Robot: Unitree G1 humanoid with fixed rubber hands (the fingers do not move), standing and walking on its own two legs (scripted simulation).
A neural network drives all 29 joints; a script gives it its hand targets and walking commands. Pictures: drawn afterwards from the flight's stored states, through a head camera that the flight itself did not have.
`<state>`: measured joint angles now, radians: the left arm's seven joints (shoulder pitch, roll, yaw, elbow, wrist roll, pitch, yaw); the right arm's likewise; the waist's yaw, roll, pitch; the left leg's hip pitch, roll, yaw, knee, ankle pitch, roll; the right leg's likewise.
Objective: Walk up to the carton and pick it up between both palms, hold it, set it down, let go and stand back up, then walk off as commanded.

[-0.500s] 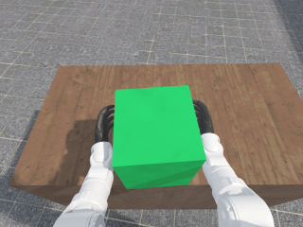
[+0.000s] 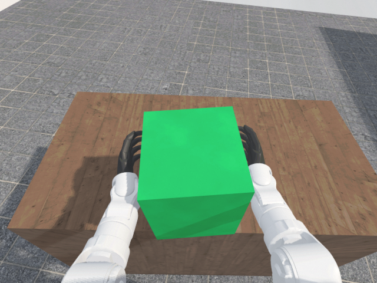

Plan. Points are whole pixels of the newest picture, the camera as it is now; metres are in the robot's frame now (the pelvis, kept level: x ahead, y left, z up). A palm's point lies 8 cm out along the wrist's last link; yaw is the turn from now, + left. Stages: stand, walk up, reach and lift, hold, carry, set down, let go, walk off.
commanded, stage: reach and lift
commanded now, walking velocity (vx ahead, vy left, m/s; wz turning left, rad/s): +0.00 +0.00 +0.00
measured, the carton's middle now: (192, 177) +0.35 -0.01 +0.00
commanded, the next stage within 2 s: hold in 1.94 s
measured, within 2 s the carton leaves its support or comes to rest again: neither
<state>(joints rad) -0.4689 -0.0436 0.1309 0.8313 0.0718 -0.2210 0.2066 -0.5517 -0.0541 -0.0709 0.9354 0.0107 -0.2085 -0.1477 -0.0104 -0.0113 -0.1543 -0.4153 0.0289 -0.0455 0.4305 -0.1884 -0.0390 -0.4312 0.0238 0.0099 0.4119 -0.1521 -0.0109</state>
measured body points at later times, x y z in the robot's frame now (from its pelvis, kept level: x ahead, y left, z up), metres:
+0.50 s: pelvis +0.00 +0.00 +0.00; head +0.00 +0.02 +0.45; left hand +0.40 +0.14 +0.12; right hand +0.39 -0.15 +0.11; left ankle +0.01 +0.14 -0.74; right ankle +0.02 -0.11 -0.74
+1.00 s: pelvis -0.01 +0.01 +0.00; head -0.03 +0.01 +0.45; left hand +0.39 +0.15 +0.15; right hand +0.38 -0.14 +0.13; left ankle +0.01 +0.14 -0.74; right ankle +0.02 -0.11 -0.74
